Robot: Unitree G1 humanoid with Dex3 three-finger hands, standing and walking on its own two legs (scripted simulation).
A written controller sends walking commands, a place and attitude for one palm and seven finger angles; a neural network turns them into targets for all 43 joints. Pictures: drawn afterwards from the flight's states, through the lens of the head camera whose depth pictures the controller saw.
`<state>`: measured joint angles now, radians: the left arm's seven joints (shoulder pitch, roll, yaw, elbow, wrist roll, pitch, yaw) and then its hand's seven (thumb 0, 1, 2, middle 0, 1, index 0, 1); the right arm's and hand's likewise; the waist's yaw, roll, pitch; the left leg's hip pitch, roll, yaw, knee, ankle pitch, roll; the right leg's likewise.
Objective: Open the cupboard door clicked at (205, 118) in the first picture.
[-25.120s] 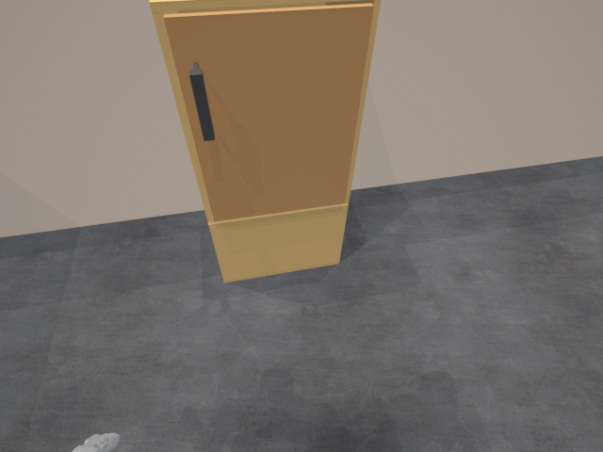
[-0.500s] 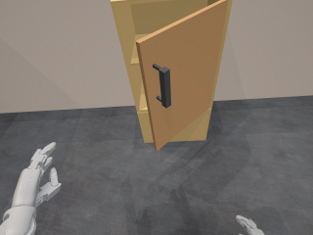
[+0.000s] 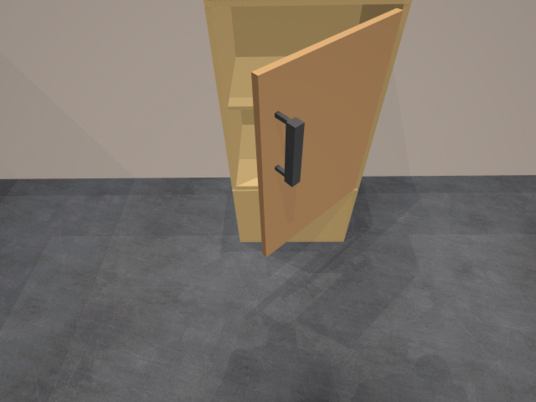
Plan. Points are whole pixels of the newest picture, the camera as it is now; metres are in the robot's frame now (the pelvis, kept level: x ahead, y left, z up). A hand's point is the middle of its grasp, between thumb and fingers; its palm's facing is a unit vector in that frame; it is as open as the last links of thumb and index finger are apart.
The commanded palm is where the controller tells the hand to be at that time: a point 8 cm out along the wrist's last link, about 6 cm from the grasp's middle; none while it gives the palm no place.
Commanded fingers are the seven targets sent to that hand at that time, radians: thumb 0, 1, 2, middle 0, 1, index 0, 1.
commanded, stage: let the arm hang, fingers relaxed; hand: left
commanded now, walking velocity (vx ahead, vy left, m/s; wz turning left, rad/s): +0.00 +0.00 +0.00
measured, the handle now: (286, 149) +0.59 +0.00 +0.03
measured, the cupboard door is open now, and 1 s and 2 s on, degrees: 42 42 42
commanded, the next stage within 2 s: look to check the result in 0.50 s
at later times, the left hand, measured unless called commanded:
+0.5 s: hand out of the picture -0.01 +0.17 -0.18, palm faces +0.02 -0.99 -0.17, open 7.3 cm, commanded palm none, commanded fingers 0.00 0.90 0.90 -0.20 -0.30 -0.20 -0.30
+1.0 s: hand out of the picture -0.01 +0.18 -0.18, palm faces +0.02 -0.99 -0.17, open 7.3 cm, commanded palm none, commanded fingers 0.00 0.90 0.90 -0.20 -0.30 -0.20 -0.30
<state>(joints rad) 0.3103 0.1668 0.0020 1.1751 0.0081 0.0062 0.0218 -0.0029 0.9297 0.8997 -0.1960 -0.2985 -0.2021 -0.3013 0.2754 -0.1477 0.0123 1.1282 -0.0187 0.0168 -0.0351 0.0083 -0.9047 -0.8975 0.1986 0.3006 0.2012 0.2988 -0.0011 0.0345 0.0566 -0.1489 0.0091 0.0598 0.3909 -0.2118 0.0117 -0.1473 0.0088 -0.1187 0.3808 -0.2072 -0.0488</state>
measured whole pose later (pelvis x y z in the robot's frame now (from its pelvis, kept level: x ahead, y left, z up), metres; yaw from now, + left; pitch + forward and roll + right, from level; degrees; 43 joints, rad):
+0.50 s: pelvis +0.00 +0.01 +0.00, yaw -1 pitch -2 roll +0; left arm 0.29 0.11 0.01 1.16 0.01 -0.01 0.03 0.01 0.92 0.90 -0.19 -0.30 -0.20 -0.30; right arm 0.33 -0.11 0.01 1.17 -0.02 0.00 -0.04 0.01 -0.91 -0.90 0.20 0.30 0.20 0.30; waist -0.01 0.01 0.04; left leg -0.15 -0.01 0.08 0.39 -0.22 0.03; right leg -0.17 -0.01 -0.09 0.42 -0.22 -0.03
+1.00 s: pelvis +0.01 +0.02 +0.00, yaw -1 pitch -1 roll +0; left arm 0.29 0.11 0.00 1.16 0.01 -0.01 0.03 0.00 0.91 0.90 -0.19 -0.30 -0.20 -0.30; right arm 0.28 -0.12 0.01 1.16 -0.02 -0.01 -0.04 0.01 -0.91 -0.90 0.20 0.30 0.20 0.30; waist -0.01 0.01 0.05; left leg -0.14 -0.02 0.09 0.38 -0.22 0.05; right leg -0.16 -0.03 -0.09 0.40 -0.22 -0.01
